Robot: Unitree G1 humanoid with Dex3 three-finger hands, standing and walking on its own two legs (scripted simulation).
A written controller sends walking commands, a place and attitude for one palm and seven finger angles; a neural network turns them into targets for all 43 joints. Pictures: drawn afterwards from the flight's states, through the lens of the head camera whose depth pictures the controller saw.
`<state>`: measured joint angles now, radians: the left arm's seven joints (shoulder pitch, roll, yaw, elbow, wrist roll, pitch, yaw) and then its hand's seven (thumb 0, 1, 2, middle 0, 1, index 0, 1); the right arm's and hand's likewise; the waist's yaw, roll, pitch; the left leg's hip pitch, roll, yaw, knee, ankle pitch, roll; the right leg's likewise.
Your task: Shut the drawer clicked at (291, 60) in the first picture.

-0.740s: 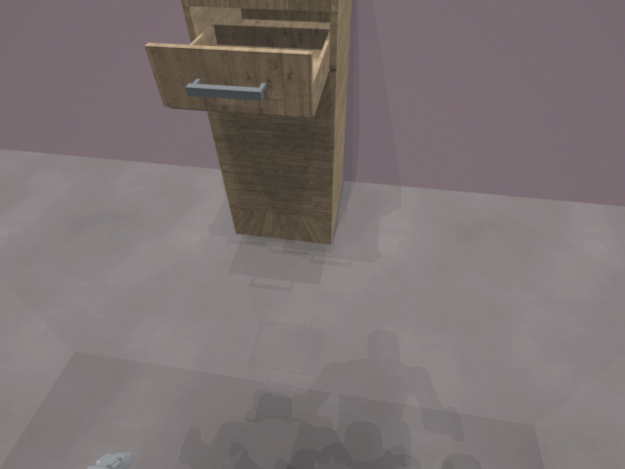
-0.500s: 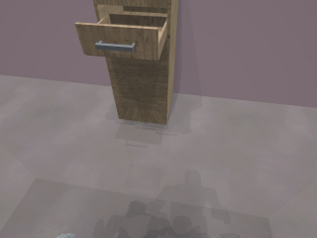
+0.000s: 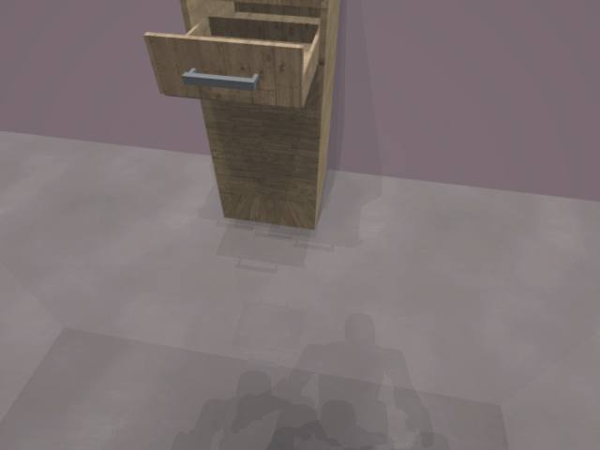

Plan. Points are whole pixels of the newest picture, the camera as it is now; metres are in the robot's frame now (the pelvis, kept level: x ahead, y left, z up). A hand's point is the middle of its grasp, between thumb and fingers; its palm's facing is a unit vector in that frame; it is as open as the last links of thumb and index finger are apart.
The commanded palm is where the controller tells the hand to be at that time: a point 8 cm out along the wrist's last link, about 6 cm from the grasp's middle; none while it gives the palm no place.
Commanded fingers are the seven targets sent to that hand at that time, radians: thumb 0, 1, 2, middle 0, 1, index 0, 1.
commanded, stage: stand and wait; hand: left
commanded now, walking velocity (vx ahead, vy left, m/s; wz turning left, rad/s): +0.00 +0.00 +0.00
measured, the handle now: (221, 77) +0.90 +0.25 +0.07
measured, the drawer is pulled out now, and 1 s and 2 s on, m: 0.28 0.28 0.28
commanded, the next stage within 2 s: look at it before walking up in 0.08 s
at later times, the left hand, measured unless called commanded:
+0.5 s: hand out of the picture +0.05 +0.22 -0.16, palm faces -0.02 -0.96 -0.28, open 7.4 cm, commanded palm none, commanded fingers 0.00 0.90 0.90 -0.20 -0.30 -0.20 -0.30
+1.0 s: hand out of the picture +0.04 +0.22 -0.17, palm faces +0.09 -0.97 -0.24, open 7.4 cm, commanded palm none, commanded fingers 0.00 0.90 0.90 -0.20 -0.30 -0.20 -0.30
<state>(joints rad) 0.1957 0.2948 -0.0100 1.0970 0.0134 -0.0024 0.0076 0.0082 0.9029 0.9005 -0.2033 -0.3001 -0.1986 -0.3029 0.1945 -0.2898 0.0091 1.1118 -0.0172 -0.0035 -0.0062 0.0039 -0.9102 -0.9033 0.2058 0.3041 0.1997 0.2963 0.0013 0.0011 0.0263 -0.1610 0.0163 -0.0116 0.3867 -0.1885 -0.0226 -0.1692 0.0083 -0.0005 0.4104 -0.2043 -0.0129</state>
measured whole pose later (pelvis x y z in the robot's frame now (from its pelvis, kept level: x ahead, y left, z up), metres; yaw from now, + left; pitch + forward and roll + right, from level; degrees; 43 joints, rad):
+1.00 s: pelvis +0.03 +0.01 +0.00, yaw +4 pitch -1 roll -1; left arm 0.26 0.23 0.02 1.06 0.03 -0.01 0.01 0.01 0.90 0.90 -0.20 -0.30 -0.20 -0.30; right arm 0.28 -0.23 -0.01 1.10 -0.02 0.03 0.01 0.00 -0.91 -0.90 0.20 0.30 0.20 0.30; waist 0.00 0.00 -0.02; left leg -0.30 0.02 0.01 0.72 -0.42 0.01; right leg -0.14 -0.01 -0.07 0.44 -0.28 -0.01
